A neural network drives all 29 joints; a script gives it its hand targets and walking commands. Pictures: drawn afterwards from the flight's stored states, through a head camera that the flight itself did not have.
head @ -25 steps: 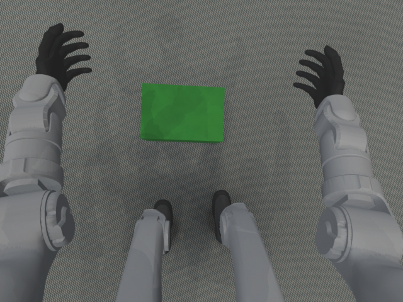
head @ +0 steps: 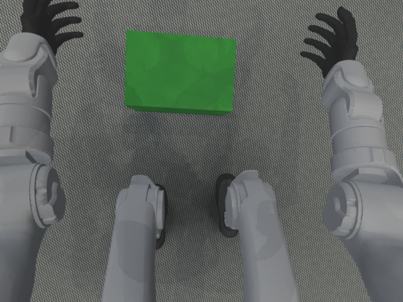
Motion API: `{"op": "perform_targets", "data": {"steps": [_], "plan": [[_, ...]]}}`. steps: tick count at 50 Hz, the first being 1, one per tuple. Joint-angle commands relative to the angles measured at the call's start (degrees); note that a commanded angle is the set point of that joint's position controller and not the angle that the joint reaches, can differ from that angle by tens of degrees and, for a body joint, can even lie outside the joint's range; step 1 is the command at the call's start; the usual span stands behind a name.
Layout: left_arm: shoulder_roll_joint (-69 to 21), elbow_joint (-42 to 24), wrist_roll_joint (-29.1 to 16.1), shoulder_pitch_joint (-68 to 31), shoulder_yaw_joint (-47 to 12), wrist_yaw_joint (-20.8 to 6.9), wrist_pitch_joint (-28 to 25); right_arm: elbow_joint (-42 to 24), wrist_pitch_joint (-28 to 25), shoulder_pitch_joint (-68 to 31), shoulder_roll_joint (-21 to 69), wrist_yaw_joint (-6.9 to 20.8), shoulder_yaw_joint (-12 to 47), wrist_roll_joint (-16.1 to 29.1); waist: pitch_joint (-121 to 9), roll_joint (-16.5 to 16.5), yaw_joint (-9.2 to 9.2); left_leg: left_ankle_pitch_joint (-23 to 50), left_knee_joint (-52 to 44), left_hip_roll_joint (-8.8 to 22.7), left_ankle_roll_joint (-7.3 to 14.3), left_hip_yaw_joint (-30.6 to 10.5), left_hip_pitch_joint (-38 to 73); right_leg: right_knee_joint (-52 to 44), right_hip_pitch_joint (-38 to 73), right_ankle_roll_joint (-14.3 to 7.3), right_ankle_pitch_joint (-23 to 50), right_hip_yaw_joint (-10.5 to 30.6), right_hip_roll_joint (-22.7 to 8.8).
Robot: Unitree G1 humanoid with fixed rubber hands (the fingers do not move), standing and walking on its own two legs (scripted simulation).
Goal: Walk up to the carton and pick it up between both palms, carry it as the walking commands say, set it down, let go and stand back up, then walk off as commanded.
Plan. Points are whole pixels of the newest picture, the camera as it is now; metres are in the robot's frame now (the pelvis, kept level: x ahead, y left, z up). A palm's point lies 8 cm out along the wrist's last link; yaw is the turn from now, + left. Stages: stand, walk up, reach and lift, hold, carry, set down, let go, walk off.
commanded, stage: reach and lift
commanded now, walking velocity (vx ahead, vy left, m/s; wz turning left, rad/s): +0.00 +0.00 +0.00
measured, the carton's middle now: (181, 79) +0.53 +0.02 -0.42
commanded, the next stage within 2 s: none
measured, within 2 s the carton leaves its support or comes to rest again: neither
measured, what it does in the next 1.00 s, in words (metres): lowers itself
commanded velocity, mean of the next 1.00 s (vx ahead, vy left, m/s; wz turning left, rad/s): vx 0.00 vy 0.00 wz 0.00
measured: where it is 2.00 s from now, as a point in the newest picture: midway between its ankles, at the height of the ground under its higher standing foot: (192, 221)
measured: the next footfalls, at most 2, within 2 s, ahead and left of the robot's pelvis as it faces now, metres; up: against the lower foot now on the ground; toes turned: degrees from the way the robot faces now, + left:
none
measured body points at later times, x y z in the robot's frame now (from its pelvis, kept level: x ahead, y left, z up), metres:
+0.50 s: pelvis -0.02 +0.00 -0.10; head +0.37 +0.01 +0.12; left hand +0.55 +0.22 -0.29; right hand +0.51 -0.23 -0.29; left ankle +0.08 +0.11 -0.46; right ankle +0.11 -0.12 -0.46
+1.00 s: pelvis -0.01 +0.00 -0.15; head +0.36 +0.02 +0.08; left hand +0.53 +0.22 -0.36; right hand +0.52 -0.23 -0.34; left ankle +0.08 +0.11 -0.46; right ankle +0.11 -0.12 -0.46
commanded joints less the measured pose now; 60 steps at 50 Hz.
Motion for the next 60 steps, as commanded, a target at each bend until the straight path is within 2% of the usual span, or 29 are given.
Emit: {"op": "perform_targets", "data": {"steps": [1,3,4,5,7,8,9,10,11,12,13,14,15,16,21,22,23,25,27,28,34,35,37,40,41,49,53,56,60], "plan": [[11.65,-9.71,-0.68,-20.21,0.89,0.61,-2.15,-11.04,-1.86,-18.87,-10.81,-0.78,-0.87,0.82,-70.74,4.37,0.49,16.05,-6.33,0.05,-1.16,3.21,29.36,-1.30,39.55,1.51,17.71,-3.63,0.84],[11.47,-5.67,-0.45,-18.96,1.13,0.56,-2.17,-4.84,-1.67,-17.07,-10.02,-0.98,-0.78,-0.03,-63.89,3.76,0.52,13.23,-5.42,0.31,-1.05,2.82,25.51,0.42,35.10,1.58,14.70,-4.17,0.57],[11.80,-8.13,-1.21,-20.49,0.52,0.80,-2.28,-7.33,-2.11,-18.66,-10.33,-1.04,-0.66,-0.01,-67.57,2.15,-0.62,14.28,-4.38,0.52,-1.15,2.66,26.78,1.17,37.68,1.55,16.49,-4.23,0.52],[11.75,-9.07,-1.47,-21.67,-0.03,1.02,-2.41,-8.25,-2.33,-18.78,-11.33,-1.36,-0.91,0.30,-69.54,4.23,-0.69,13.92,-3.16,0.33,-1.53,3.57,26.90,1.70,38.12,1.30,16.11,-3.95,0.60],[12.10,-4.67,-0.99,-19.35,0.59,1.32,-2.76,-4.15,-2.58,-17.17,-10.08,-1.38,-0.08,0.42,-64.38,3.27,0.34,13.44,-1.42,0.68,-1.35,3.09,24.12,3.82,34.29,1.57,15.39,-4.07,0.29],[11.09,-8.68,-2.12,-21.41,-0.56,1.45,-3.17,-7.31,-3.02,-19.12,-10.38,-1.65,-0.33,0.74,-68.58,3.61,-0.60,15.51,-1.39,0.58,-1.35,2.86,26.23,4.45,37.13,1.53,17.70,-4.17,0.44],[11.34,-5.03,-2.06,-20.17,-0.74,1.21,-3.21,-3.70,-3.09,-17.70,-10.69,-1.40,-0.08,0.33,-63.99,3.73,-0.71,13.31,0.28,1.05,-1.41,2.80,23.63,5.91,33.36,1.22,15.13,-4.21,0.12],[11.30,-5.79,-1.85,-20.16,-0.66,1.31,-3.50,-4.75,-3.61,-18.26,-10.78,-1.66,-0.27,1.31,-65.47,5.19,0.00,13.59,0.69,0.86,-1.51,3.50,23.77,6.17,34.80,1.34,16.08,-3.69,0.09],[10.36,-6.89,-2.69,-21.28,-1.87,1.55,-3.97,-4.57,-4.14,-18.68,-10.84,-1.62,0.26,1.09,-65.36,3.55,-1.41,15.47,1.89,1.20,-1.35,2.43,24.58,7.58,33.21,1.34,17.30,-4.05,0.05],[12.13,-10.45,-2.47,-21.57,-0.53,2.21,-4.24,-8.64,-4.51,-18.96,-12.00,-2.08,0.04,1.39,-71.35,3.13,-0.53,17.38,3.15,0.80,-1.56,3.13,25.92,7.99,38.48,1.34,20.38,-3.32,0.02],[11.72,-3.61,-2.42,-20.07,-1.04,2.34,-4.00,-3.58,-4.48,-18.57,-11.61,-2.27,0.70,0.95,-64.92,1.97,-0.30,14.97,4.09,1.14,-1.51,2.63,22.38,9.23,34.29,1.56,17.27,-3.89,-0.20],[11.65,-8.71,-3.21,-21.62,-2.01,2.50,-4.56,-9.15,-5.05,-20.62,-12.63,-2.71,0.28,1.92,-69.27,4.15,-0.68,17.04,4.33,0.83,-1.56,3.02,25.28,9.53,36.87,1.48,19.60,-3.61,-0.09],[11.78,-3.89,-3.08,-21.57,-1.86,2.64,-4.66,-2.81,-4.83,-19.67,-10.69,-2.47,2.26,1.80,-62.45,1.59,-0.33,14.10,5.49,1.08,-1.41,2.40,20.61,10.73,33.81,1.53,16.92,-3.82,-0.43],[11.35,-8.01,-3.67,-22.70,-3.01,2.96,-4.95,-6.96,-5.31,-20.61,-11.89,-2.59,1.44,2.54,-69.34,3.25,-1.32,18.57,6.40,1.12,-1.59,1.79,27.33,12.00,35.09,1.76,20.02,-4.26,-0.30],[12.20,-5.30,-4.54,-25.01,-3.81,4.38,-5.60,-3.76,-6.21,-22.84,-12.66,-3.32,3.78,4.76,-67.50,3.74,-0.22,18.40,10.68,1.76,-1.79,1.34,26.81,15.67,33.19,1.34,19.62,-3.75,-0.69],[12.75,-10.11,-5.14,-26.40,-4.55,4.80,-5.76,-8.21,-6.39,-24.82,-12.79,-3.54,4.42,6.21,-73.11,4.13,-0.09,19.37,11.20,1.54,-1.68,1.45,30.28,16.37,37.03,1.32,21.54,-3.52,-0.56],[13.43,-2.64,-5.12,-26.11,-4.61,5.13,-5.22,-2.06,-5.91,-24.64,-13.18,-3.46,5.04,5.72,-66.77,4.05,-0.09,15.69,11.91,2.14,-1.50,0.92,27.59,17.12,32.17,1.51,17.18,-4.04,-0.75],[14.76,-7.79,-6.04,-28.93,-4.92,5.70,-5.34,-4.49,-5.92,-26.94,-13.28,-3.86,6.72,7.19,-71.76,2.68,-0.24,17.65,13.69,1.55,-1.63,0.93,31.88,18.12,37.35,1.39,19.56,-3.81,-0.64],[14.10,-10.09,-7.94,-30.47,-6.53,5.92,-5.44,-5.87,-6.21,-26.71,-14.64,-4.47,5.98,7.18,-74.24,3.81,-2.19,21.91,15.98,1.23,-1.70,1.00,33.66,20.19,39.48,1.19,24.08,-3.80,-0.41],[15.02,-9.65,-7.44,-29.87,-5.69,6.28,-6.14,-6.63,-6.70,-26.69,-13.55,-4.53,6.53,8.08,-73.49,3.71,-1.14,23.52,17.24,1.20,-1.43,1.28,33.42,20.86,40.28,1.32,26.49,-2.99,-0.49],[13.59,-0.42,-7.53,-30.49,-6.87,5.55,-7.15,3.74,-7.77,-29.79,-11.83,-3.09,9.40,9.85,-52.28,2.07,1.01,13.97,17.48,2.86,-0.41,0.11,22.72,22.70,27.94,1.30,15.46,-2.12,-1.99],[13.64,3.15,-6.62,-28.98,-6.48,5.32,-7.48,6.05,-8.11,-29.73,-11.13,-2.84,9.32,10.15,-47.91,2.54,2.34,13.31,18.55,2.93,-0.27,0.48,20.33,23.29,24.98,1.32,14.39,-1.82,-2.00],[11.62,5.12,-6.87,-30.03,-8.26,4.72,-8.01,9.94,-8.97,-29.19,-9.82,-2.23,9.54,10.40,-40.68,4.03,1.08,11.91,18.84,3.16,-0.23,0.16,16.66,23.73,21.19,1.27,13.69,-1.66,-2.33],[11.05,4.61,-5.70,-30.81,-8.12,4.74,-8.90,12.05,-10.10,-30.29,-9.54,-1.79,9.08,10.47,-39.17,5.50,2.06,14.04,19.54,3.27,-0.32,-0.32,15.63,24.83,18.58,1.00,15.12,-1.29,-2.50],[10.31,5.63,-5.93,-30.72,-8.82,4.70,-8.91,14.06,-10.21,-29.18,-10.05,-1.74,8.42,9.93,-39.73,6.13,0.79,14.81,19.49,3.23,-0.44,-0.77,17.22,25.03,18.15,1.15,15.40,-1.82,-2.53],[8.38,3.52,-8.40,-29.73,-11.07,5.15,-9.22,16.62,-11.78,-26.72,-10.16,-2.20,9.32,10.17,-42.36,5.83,-1.42,20.26,21.15,2.86,-0.92,-1.46,21.60,24.96,17.09,0.15,18.12,-1.85,-2.73],[9.68,6.20,-7.47,-27.06,-9.70,5.38,-9.32,18.30,-11.82,-25.55,-9.42,-2.37,9.10,10.19,-40.88,4.84,0.29,20.13,20.60,2.74,-0.40,-2.07,19.88,25.67,15.63,0.51,17.96,-1.70,-2.85],[7.72,6.18,-8.73,-27.77,-11.47,5.08,-9.24,18.24,-12.02,-26.00,-9.34,-2.47,10.19,10.72,-39.97,5.15,-0.99,18.47,20.96,2.96,-0.75,-1.44,19.08,24.53,16.17,0.08,16.64,-1.27,-2.71],[8.54,5.18,-8.34,-29.08,-10.80,5.54,-9.96,16.88,-12.29,-28.82,-7.99,-2.53,11.28,11.98,-41.84,4.94,1.29,18.64,20.19,2.99,-0.36,-1.33,18.05,24.67,18.27,0.21,18.11,-0.65,-2.65]]}}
